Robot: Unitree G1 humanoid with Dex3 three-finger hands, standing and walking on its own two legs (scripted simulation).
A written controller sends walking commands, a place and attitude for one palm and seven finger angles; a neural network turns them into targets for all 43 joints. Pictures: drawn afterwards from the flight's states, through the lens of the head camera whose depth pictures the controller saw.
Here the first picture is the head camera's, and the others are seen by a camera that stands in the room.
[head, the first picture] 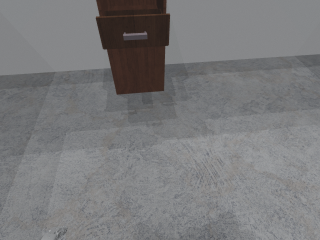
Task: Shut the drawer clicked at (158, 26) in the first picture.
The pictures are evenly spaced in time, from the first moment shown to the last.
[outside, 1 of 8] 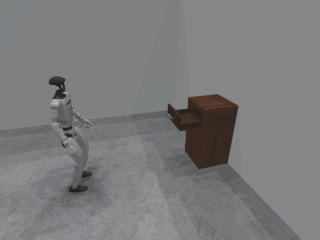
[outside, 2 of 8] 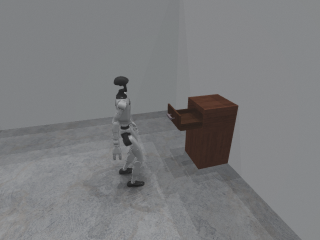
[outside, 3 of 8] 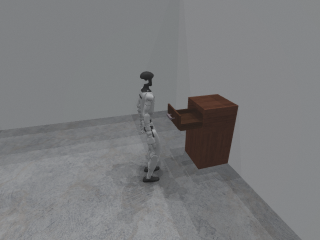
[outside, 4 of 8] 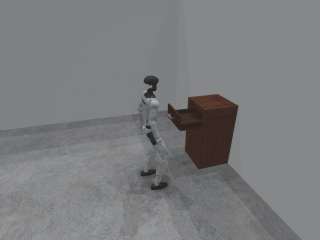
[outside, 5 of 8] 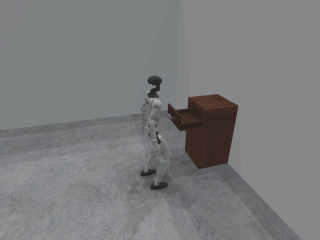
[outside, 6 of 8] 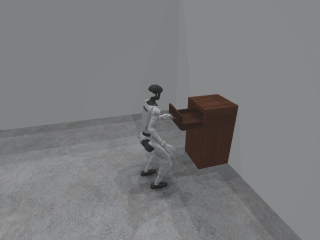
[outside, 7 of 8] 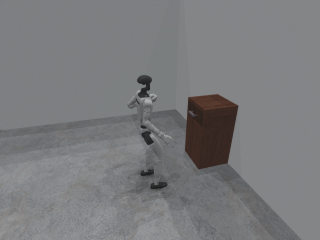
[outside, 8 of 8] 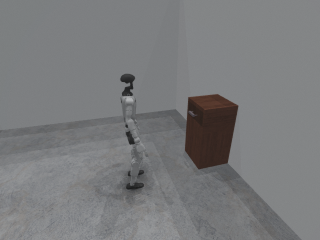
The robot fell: no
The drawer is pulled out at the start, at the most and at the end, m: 0.30 0.30 0.00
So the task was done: yes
